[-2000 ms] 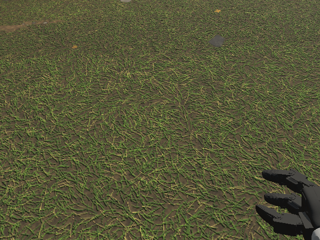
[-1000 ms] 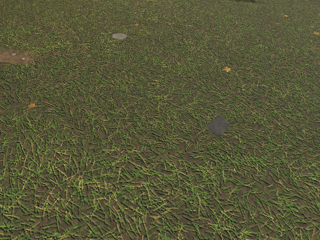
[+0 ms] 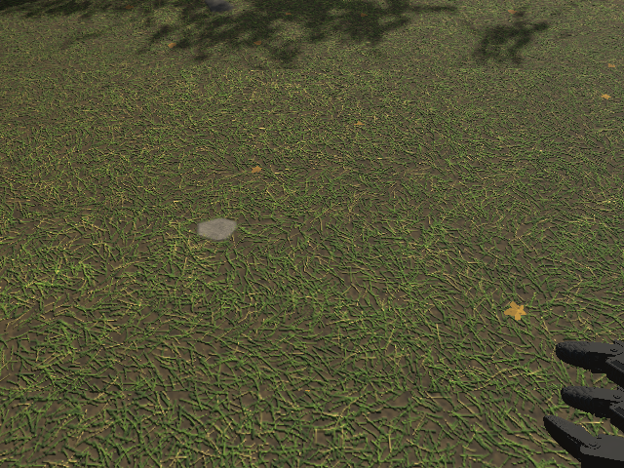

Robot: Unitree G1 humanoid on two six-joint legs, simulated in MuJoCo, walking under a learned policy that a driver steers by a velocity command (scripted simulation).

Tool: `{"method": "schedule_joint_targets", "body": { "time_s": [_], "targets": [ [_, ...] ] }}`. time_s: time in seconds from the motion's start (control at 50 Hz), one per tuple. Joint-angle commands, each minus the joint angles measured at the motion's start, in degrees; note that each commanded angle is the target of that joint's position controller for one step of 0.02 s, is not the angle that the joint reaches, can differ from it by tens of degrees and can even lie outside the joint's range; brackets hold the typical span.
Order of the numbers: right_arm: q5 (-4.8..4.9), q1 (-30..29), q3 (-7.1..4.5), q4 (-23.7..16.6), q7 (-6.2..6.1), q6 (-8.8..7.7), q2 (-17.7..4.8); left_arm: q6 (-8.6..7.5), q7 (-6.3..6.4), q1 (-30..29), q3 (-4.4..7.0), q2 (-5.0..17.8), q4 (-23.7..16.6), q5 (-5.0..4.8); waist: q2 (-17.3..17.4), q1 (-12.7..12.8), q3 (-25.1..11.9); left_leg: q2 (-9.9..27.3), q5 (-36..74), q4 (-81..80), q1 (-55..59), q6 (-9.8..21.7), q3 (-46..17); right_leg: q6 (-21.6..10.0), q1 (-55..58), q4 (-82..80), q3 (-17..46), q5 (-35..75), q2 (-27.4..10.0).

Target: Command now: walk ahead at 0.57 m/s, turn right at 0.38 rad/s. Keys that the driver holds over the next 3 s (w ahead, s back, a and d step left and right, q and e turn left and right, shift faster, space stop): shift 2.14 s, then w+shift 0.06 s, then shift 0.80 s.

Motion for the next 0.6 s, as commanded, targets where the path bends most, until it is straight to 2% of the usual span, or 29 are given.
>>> {"method": "schedule_joint_targets", "body": {
  "time_s": [0.02,0.04,0.06,0.08,0.1,0.12,0.14,0.16,0.18,0.2,0.22,0.24,0.26,0.28,0.3,0.32,0.36,0.38,0.4,0.42,0.44,0.46,0.48,0.5,0.52,0.54,0.56,0.58,0.6],
  "targets": [
    [-1.53,43.6,-2.28,12.5,0.04,2.76,-8.3,-0.45,-0.37,-8.5,-1.10,0.9,-1.9,2.32,5.2,-21.9,-10.3,15.4,41.9,19.3,52.0,0.8,-4.9,7.6,-39.9,51.1,-2.8,-12.1,1.5],
    [-3.36,40.7,-1.80,16.6,0.98,3.22,-11.6,-1.04,-1.25,10.0,-1.14,0.3,-3.1,-1.03,29.3,-9.1,-21.0,22.0,67.5,36.1,71.1,11.0,-16.1,9.5,-57.5,67.0,0.0,-10.4,-0.2],
    [-2.82,38.3,-1.51,15.7,1.74,5.10,-10.7,-1.65,-1.93,9.2,-2.36,2.4,-3.2,-1.41,25.9,-12.2,-28.9,22.7,57.6,33.3,72.2,15.3,-18.5,9.9,-62.5,67.3,-0.7,-7.8,-4.8],
    [-1.16,32.0,-1.61,15.8,1.27,6.21,-10.1,-1.40,-2.37,1.3,-2.74,3.2,-7.1,-2.78,13.4,-10.7,-30.2,25.6,11.0,22.2,64.4,21.7,-30.1,8.7,-66.1,62.8,-3.1,0.2,-8.3],
    [-0.85,22.0,0.18,14.0,0.67,6.45,-6.6,0.01,-1.29,-2.0,-2.11,3.7,-5.5,-2.06,-4.6,-7.5,-22.2,24.5,-3.1,13.9,43.3,21.6,-31.9,8.7,-58.6,59.5,-7.8,7.8,-12.3],
    [0.22,17.3,2.15,14.7,-0.01,6.08,-3.2,1.37,-0.35,-8.8,-1.69,3.9,-6.8,-0.59,-12.3,-5.9,-9.0,23.0,1.7,11.5,23.3,21.1,-28.2,9.0,-55.5,56.4,-9.4,9.6,-12.9],
    [-0.58,18.5,3.12,16.1,0.02,5.32,-2.2,2.06,0.03,-12.9,-2.40,3.0,-7.9,0.76,-16.1,-6.1,-3.6,21.0,5.0,13.2,11.4,18.3,-21.6,6.1,-52.6,49.3,-5.9,11.2,-14.8],
    [-1.20,17.7,3.37,17.6,0.22,4.92,-1.9,1.78,0.26,-13.3,-2.80,0.7,-8.9,1.53,-13.3,-4.4,-1.9,17.7,10.4,13.4,4.9,15.1,-17.2,4.3,-51.2,42.1,-5.5,13.4,-14.9],
    [-0.34,20.9,2.86,18.8,-0.28,4.54,-2.7,0.68,-0.03,-15.4,-1.67,3.4,-9.3,1.49,-7.3,-5.5,1.2,12.2,6.5,12.0,3.6,10.6,-11.7,2.3,-53.4,32.3,-6.6,21.4,-13.2],
    [0.42,18.3,3.00,18.6,-1.94,4.61,-2.6,-0.50,-0.63,-19.9,-1.55,3.9,-12.3,1.94,-4.2,-3.9,3.7,4.5,0.9,6.8,-5.9,7.6,-2.3,2.6,-44.0,7.3,-10.7,32.5,-13.5],
    [0.02,18.4,3.82,18.8,-3.06,5.09,-0.2,-1.84,-0.96,-22.0,-1.33,2.6,-11.7,2.80,-2.3,-5.1,1.3,-0.1,4.0,6.6,-8.9,6.4,1.8,4.4,-33.2,-6.4,-15.2,44.6,-11.7],
    [0.09,22.0,3.87,20.5,-3.87,5.81,-0.9,-2.44,-1.45,-23.1,-1.88,-0.5,-11.6,2.94,1.1,-6.3,-2.1,-0.3,7.2,7.4,-6.1,5.9,1.4,6.2,-27.2,-12.9,-16.8,50.2,-9.4],
    [0.75,23.8,3.64,21.4,-4.23,6.77,-2.0,-2.20,-2.10,-22.8,-2.33,-2.4,-12.0,2.48,3.8,-6.2,-4.9,1.6,10.3,8.0,-0.6,6.1,0.5,7.5,-25.2,-16.3,-15.9,52.4,-8.6],
    [1.41,23.5,3.34,21.5,-4.60,7.31,-2.9,-1.80,-2.51,-24.2,-2.55,-2.4,-12.5,1.82,4.0,-6.6,-5.1,3.3,10.3,8.3,3.9,6.1,-0.1,7.6,-25.7,-20.3,-15.2,52.1,-8.7],
    [1.82,23.9,3.25,21.6,-4.83,7.71,-2.6,-1.31,-2.85,-26.3,-2.62,-1.9,-13.1,1.65,2.3,-7.4,-3.9,4.5,9.0,9.2,7.9,5.6,-1.1,7.1,-27.7,-24.2,-14.7,52.1,-8.8],
    [2.08,25.2,3.02,22.0,-5.02,7.97,-2.6,-1.15,-3.34,-28.0,-2.48,-1.0,-13.8,2.06,1.5,-8.3,-2.6,5.2,7.9,10.3,10.3,4.7,-2.3,5.9,-28.8,-26.1,-14.8,51.9,-8.8],
    [1.55,28.1,3.02,22.8,-5.09,8.67,-0.9,-1.06,-4.49,-28.1,-1.78,1.4,-13.7,2.82,1.4,-8.6,-0.9,6.1,7.4,14.2,13.4,2.9,-3.8,3.1,-28.9,-29.0,-14.4,49.7,-9.1],
    [1.33,28.0,2.98,22.7,-5.02,9.06,-0.5,-1.15,-4.82,-24.5,-1.49,2.0,-12.8,3.15,1.2,-6.4,-1.6,5.3,8.7,18.7,13.3,1.8,-3.5,1.0,-24.7,-33.5,-14.1,51.7,-9.4],
    [0.66,28.2,2.52,22.3,-4.87,8.96,-1.7,-1.25,-4.53,-18.0,-0.75,4.5,-10.9,4.02,-1.0,-4.0,-4.1,3.0,6.9,25.8,6.8,-0.6,-2.7,-2.2,-13.3,-35.1,-9.7,70.4,-13.1],
    [-0.27,35.1,3.24,22.9,-4.06,8.30,1.5,-0.36,-4.24,-12.6,-0.34,6.9,-9.0,4.15,-9.1,-5.3,-13.0,-1.1,-20.1,39.3,-4.6,-4.6,-2.3,-11.7,4.1,-29.2,-0.3,95.7,-25.1],
    [-0.08,36.3,3.76,22.9,-2.94,8.28,1.6,0.38,-4.28,-11.2,-1.68,2.3,-8.0,3.28,-14.9,-4.2,-19.9,-4.4,-68.6,50.3,-8.9,-6.6,-0.7,-19.1,7.9,-30.1,7.6,102.2,-33.9],
    [1.05,34.1,2.62,22.1,-2.33,9.38,-1.2,0.99,-4.15,-13.8,-2.23,0.4,-7.3,2.93,-12.8,-5.7,-16.7,-2.4,-73.9,51.2,-10.2,-6.0,-1.1,-17.6,0.6,-32.8,8.4,86.7,-32.2],
    [1.44,29.5,2.44,20.5,-2.69,10.78,-0.2,1.30,-3.95,-19.1,-2.18,0.4,-8.0,2.81,-10.2,-7.2,-10.3,-1.7,-71.9,50.0,-10.0,-5.4,0.1,-14.4,-8.3,-35.7,6.7,74.2,-29.0],
    [1.17,27.3,2.32,19.9,-3.08,12.22,1.1,1.48,-4.08,-24.3,-2.11,0.9,-9.1,2.93,-7.7,-9.0,-5.8,-1.2,-69.1,46.1,-7.1,-5.0,1.1,-11.5,-17.7,-38.9,4.1,63.8,-26.7],
    [0.69,26.8,2.35,19.6,-3.32,13.35,2.4,1.85,-4.04,-27.7,-1.40,2.7,-10.3,3.18,-7.9,-10.7,-3.3,-0.8,-65.7,39.5,-3.1,-4.6,2.1,-8.9,-24.3,-41.3,2.0,53.4,-24.4],
    [0.37,26.8,2.59,19.6,-3.46,13.90,4.1,2.42,-3.94,-29.1,-0.52,4.6,-10.7,3.69,-9.4,-11.6,-2.2,-1.5,-61.1,33.6,2.8,-4.3,4.0,-7.5,-30.2,-43.2,-0.7,46.4,-21.8],
    [0.12,26.7,2.72,19.8,-3.36,13.91,5.1,2.81,-3.65,-28.6,-0.15,5.0,-10.6,3.86,-9.8,-11.6,-2.3,-2.1,-53.9,28.6,7.8,-3.5,4.5,-6.7,-32.7,-44.0,-2.2,41.0,-20.3],
    [-0.01,27.3,2.53,20.5,-3.12,13.79,5.3,3.13,-3.47,-28.5,-0.30,4.2,-9.9,3.77,-9.9,-12.6,-2.8,-2.8,-46.4,23.2,12.2,-2.7,5.3,-5.7,-34.2,-43.8,-3.7,36.0,-19.1],
    [-0.65,27.5,2.18,20.7,-2.88,13.88,4.7,3.07,-3.45,-26.7,-0.52,2.8,-8.8,3.44,-10.0,-12.8,-3.1,-3.7,-43.3,20.7,15.0,-2.1,6.2,-3.8,-34.7,-43.6,-4.8,28.8,-17.4]
  ]
}}
Next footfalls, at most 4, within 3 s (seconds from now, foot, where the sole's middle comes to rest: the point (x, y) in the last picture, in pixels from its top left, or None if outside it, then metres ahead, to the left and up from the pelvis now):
0.38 right None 0.38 -0.04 -0.82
0.62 left None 0.33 0.21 -0.82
2.64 left None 0.41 0.19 -0.82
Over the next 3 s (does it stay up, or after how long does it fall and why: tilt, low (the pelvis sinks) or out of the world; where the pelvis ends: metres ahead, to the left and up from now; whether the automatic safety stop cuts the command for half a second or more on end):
stays up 0.40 0.06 -0.05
